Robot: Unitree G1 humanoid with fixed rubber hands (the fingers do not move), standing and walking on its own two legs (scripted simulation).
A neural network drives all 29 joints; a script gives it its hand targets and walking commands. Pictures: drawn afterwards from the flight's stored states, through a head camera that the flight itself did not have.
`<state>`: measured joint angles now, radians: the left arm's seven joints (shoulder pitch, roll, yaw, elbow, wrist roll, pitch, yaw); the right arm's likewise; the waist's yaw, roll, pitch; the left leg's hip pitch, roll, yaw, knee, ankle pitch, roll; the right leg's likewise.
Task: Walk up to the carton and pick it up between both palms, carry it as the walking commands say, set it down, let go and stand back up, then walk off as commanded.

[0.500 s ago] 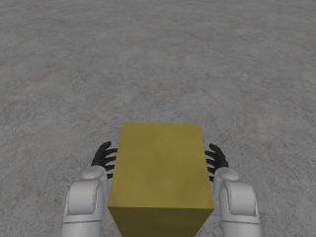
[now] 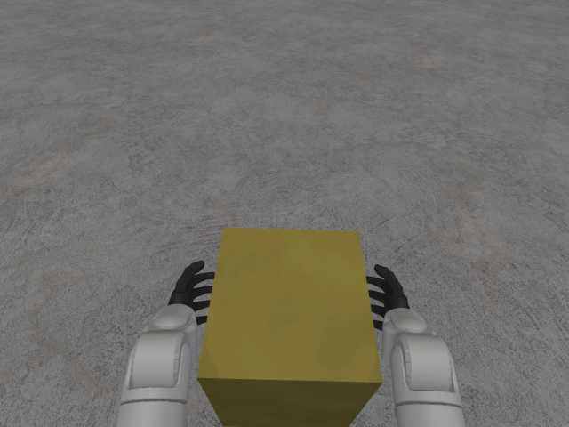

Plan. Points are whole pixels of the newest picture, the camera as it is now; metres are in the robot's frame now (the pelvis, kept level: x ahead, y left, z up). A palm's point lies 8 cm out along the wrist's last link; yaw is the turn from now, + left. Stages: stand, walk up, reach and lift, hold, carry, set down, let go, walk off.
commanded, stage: hold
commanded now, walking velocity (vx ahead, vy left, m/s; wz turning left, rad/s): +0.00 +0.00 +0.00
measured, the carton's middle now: (287, 333) +0.29 +0.00 -0.02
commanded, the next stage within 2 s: set down in 0.08 s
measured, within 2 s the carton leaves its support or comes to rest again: neither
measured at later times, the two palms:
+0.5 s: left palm (183, 315) +0.29 +0.15 +0.02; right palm (382, 319) +0.29 -0.14 +0.02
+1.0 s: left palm (201, 333) +0.32 +0.15 -0.08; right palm (369, 336) +0.32 -0.14 -0.08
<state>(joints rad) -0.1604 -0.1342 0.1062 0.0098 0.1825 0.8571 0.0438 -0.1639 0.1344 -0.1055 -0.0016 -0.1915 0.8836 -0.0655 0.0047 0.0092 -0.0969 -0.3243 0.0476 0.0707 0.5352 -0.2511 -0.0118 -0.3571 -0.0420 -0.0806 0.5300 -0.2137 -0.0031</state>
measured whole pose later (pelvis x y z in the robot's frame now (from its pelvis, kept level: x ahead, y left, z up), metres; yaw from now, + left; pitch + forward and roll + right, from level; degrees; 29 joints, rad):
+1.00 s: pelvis -0.03 +0.00 -0.04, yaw +0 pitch +18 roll +1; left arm -0.47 -0.20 0.42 0.49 0.33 0.29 -0.01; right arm -0.48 0.19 -0.41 0.49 -0.34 0.31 0.00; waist 0.00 0.00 -0.02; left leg -0.81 -0.04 -0.05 0.79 -0.29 -0.01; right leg -0.84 0.02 0.06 0.79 -0.26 0.01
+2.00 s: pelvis -0.05 +0.00 -0.19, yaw +1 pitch +40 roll +1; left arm -0.75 -0.08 0.41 0.66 0.18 0.22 0.07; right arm -0.76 0.06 -0.38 0.66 -0.19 0.24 -0.08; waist 0.01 0.00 -0.22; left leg -1.69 -0.10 -0.08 1.50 -0.51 -0.04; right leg -1.73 0.09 0.09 1.48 -0.46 0.04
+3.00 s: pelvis -0.08 +0.00 -0.33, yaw +2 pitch +47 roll +2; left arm -1.12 0.04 0.42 0.76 0.14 0.24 0.10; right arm -1.14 -0.06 -0.38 0.79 -0.12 0.24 -0.12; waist 0.00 0.00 -0.04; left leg -2.18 -0.16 -0.08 1.92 -0.56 -0.09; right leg -2.22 0.15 0.09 1.90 -0.49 0.07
